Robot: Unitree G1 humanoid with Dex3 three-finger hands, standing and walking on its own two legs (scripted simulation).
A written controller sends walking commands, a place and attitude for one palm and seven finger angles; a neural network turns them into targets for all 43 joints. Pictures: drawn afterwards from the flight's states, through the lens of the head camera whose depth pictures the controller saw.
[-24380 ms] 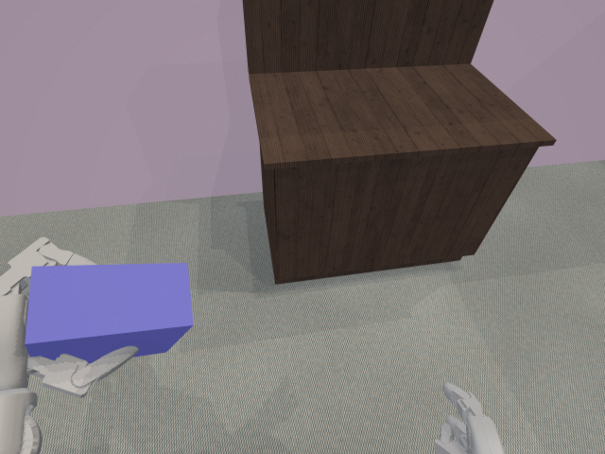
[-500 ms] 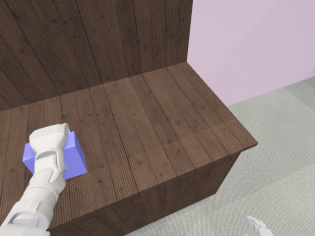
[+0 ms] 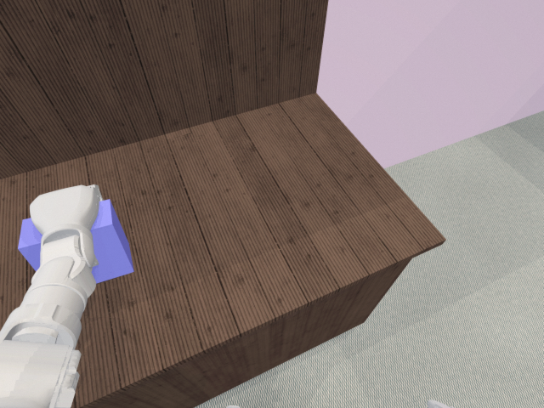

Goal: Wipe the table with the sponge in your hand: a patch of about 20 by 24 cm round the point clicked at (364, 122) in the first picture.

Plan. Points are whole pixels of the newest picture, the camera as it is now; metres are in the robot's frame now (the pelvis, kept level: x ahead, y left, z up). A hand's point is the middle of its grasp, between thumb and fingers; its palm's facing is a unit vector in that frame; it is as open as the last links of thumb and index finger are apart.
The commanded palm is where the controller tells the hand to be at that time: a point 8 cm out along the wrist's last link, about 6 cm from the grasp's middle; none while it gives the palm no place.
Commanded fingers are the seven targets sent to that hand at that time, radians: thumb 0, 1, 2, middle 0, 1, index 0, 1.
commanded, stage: wipe forward along the first lane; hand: left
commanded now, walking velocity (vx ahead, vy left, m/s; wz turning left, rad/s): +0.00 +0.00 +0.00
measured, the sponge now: (87, 255) +0.36 +0.34 -0.04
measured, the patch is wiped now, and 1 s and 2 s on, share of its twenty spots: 0.45 0.50 0.60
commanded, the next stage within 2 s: slide across to the middle lane in 0.14 s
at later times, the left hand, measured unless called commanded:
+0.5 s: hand (87, 210) +0.41 +0.34 +0.01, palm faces -0.12 +0.00 -0.99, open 10.2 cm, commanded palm +0.40 +0.31 +0.06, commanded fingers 0.00 0.10 1.30 -1.20 -1.60 -1.20 -1.60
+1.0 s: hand (119, 202) +0.43 +0.29 +0.01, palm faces -0.14 -0.01 -0.99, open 10.2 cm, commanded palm +0.41 +0.26 +0.06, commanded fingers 0.00 0.10 1.30 -1.20 -1.60 -1.20 -1.60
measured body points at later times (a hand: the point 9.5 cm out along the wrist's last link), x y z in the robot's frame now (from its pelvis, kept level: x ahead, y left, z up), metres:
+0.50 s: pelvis +0.02 +0.02 +0.00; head +0.08 +0.03 +0.45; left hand +0.42 +0.34 +0.07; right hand +0.09 -0.24 -0.13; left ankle +0.02 +0.10 -0.71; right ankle +0.02 -0.10 -0.71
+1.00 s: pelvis +0.03 +0.02 +0.01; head +0.09 +0.02 +0.46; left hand +0.43 +0.29 +0.07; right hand +0.16 -0.23 -0.12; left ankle +0.02 +0.10 -0.71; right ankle +0.02 -0.10 -0.71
